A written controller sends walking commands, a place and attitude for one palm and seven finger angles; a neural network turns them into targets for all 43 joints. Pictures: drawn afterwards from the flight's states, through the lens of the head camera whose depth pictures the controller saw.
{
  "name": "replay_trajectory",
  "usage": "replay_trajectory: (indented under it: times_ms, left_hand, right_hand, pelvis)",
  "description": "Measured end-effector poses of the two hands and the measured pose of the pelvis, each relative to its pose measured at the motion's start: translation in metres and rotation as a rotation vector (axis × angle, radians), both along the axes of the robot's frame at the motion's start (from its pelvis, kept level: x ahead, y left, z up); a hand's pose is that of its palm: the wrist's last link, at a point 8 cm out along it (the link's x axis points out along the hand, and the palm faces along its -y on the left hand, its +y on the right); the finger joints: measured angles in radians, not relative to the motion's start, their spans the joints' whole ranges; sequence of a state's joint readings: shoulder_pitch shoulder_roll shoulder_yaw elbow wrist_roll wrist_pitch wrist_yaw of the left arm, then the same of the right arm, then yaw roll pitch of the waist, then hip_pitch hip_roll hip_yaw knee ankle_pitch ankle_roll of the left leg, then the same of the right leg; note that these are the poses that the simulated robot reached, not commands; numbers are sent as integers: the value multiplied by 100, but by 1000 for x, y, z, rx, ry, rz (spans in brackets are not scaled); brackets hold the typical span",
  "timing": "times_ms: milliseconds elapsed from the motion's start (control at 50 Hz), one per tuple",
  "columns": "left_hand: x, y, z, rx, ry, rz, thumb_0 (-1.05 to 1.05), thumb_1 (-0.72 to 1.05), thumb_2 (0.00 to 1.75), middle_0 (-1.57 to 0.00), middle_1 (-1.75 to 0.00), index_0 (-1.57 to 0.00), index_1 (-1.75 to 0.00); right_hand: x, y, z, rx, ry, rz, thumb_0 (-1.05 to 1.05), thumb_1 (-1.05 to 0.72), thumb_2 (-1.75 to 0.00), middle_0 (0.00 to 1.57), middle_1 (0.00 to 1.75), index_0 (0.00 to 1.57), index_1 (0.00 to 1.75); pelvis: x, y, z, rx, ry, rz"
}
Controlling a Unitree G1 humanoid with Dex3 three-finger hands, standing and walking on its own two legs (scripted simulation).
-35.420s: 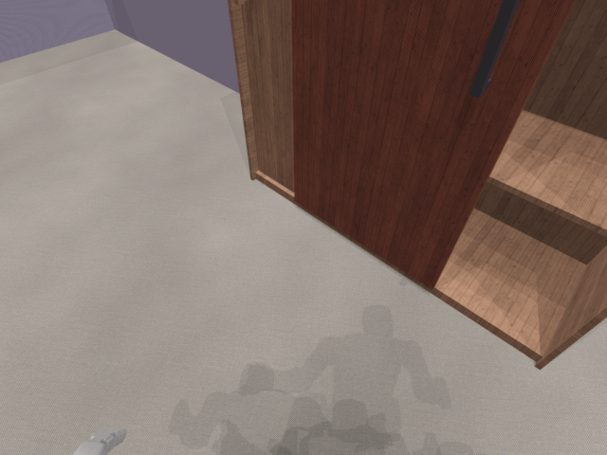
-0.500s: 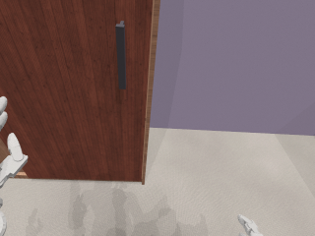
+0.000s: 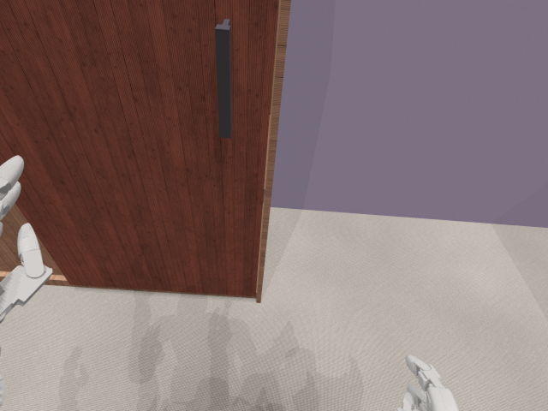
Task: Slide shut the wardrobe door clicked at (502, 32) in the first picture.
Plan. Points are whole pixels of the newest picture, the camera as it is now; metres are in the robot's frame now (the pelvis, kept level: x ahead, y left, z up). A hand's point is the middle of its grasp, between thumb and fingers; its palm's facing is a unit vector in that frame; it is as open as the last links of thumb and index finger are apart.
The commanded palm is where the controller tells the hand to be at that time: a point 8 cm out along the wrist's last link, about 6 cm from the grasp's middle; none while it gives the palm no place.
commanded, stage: let the arm hang, fingers relaxed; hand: left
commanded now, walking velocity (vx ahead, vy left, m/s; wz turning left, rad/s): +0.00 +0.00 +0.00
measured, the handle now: (226, 81) +0.67 +0.12 +0.18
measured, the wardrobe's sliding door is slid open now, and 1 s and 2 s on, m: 0.00 0.00 0.00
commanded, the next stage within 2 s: look to check the result in 1.16 s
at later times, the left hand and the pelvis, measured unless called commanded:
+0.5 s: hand out of the picture -0.02 +0.20 -0.18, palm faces +0.08 -0.98 -0.20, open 6.9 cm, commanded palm none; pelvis -0.01 +0.01 +0.00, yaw +3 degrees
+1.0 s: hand out of the picture +0.03 +0.21 -0.16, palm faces +0.05 -0.98 -0.21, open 7.3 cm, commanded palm none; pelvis +0.01 +0.03 +0.01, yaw +1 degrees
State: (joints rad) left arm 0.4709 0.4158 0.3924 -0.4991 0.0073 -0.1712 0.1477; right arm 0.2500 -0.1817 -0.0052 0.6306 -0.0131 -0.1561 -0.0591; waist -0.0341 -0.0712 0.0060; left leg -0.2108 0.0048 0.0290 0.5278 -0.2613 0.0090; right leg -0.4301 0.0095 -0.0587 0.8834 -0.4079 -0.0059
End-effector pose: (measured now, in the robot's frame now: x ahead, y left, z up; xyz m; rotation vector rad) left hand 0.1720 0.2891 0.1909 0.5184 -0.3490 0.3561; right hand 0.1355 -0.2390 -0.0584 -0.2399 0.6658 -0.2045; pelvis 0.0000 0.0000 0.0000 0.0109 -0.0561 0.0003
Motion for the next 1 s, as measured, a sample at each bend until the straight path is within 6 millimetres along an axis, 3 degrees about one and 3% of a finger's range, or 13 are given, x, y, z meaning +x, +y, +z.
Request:
replay_trajectory:
  times_ms: [60, 100, 160, 200, 280, 340, 460, 540, 600, 680, 800, 1000]
  left_hand:
    - [-7, 3, 14, 99, -3, 24, 2, 88, 90, -22, -30, -22, -30]
    - [-4, 10, -7, 118, 95, 44, 1, 89, 90, -21, -30, -21, -30]
    - [3, 22, -94, -75, 442, 110, 0, 89, 90, -20, -30, -21, -30]
    - [-7, 18, -163, -228, 685, 153, 0, 90, 90, -20, -30, -20, -30]
    - [-61, -23, -284, -457, 1145, 137, 1, 90, 90, -20, -30, -20, -30]
    - [-116, -61, -329, -596, 1402, 119, 1, 92, 90, -20, -30, -20, -30]
    - [-181, -43, -338, -633, 1560, 257, -3, 101, 89, -21, -30, -21, -30]
    - [-210, -32, -332, -618, 1663, 319, -2, 97, 89, -21, -30, -21, -30]
    - [-217, -27, -328, -611, 1698, 344, -1, 95, 90, -20, -30, -21, -30]
    - [-209, -26, -326, -605, 1696, 341, 0, 92, 90, -20, -30, -20, -30]
    - [-178, -33, -326, -602, 1642, 290, 1, 91, 90, -20, -30, -20, -30]
    - [-146, -35, -324, -580, 1608, 263, 1, 93, 90, -20, -30, -20, -30]
  right_hand:
    - [3, 4, -9, 42, 15, 20, 1, -90, -90, 20, 30, 20, 30]
    - [7, 3, -27, 67, 53, 55, 1, -90, -90, 20, 30, 20, 30]
    - [2, 5, -52, 100, 164, 72, 1, -90, -90, 20, 30, 20, 30]
    - [-10, 7, -63, 106, 230, 78, 1, -90, -90, 20, 30, 20, 30]
    - [-48, 8, -75, 82, 349, 51, 1, -90, -90, 20, 30, 20, 30]
    - [-84, 9, -73, 58, 472, 23, 1, -90, -90, 20, 30, 20, 30]
    - [-142, 10, -70, 43, 700, -14, 1, -90, -90, 20, 30, 20, 30]
    - [-160, 17, -74, 69, 758, -52, 1, -90, -90, 20, 30, 20, 30]
    - [-165, 26, -77, 96, 771, -64, 1, -91, -90, 20, 30, 20, 30]
    - [-162, 43, -81, 134, 766, -61, 0, -91, -90, 20, 30, 20, 30]
    - [-144, 63, -85, 180, 728, -44, 0, -91, -90, 20, 30, 20, 30]
    - [-134, 58, -84, 176, 727, -73, 1, -92, -90, 20, 30, 20, 30]
  pelvis:
    - [4, -5, -2, -7, 18, 9]
    - [3, -5, -9, -7, 39, 11]
    - [-2, 1, -11, -14, 44, 49]
    - [-4, 4, -12, -6, 40, 60]
    - [-10, 10, -19, -5, 21, 56]
    - [-13, 11, -13, -13, 23, 45]
    - [-15, 9, -4, -27, 52, 60]
    - [-11, 15, -1, -27, 56, 56]
    - [-7, 19, 1, -23, 52, 51]
    - [-3, 24, 4, -18, 48, 44]
    - [1, 27, 6, -12, 43, 36]
    - [11, 27, 8, -6, 43, 24]
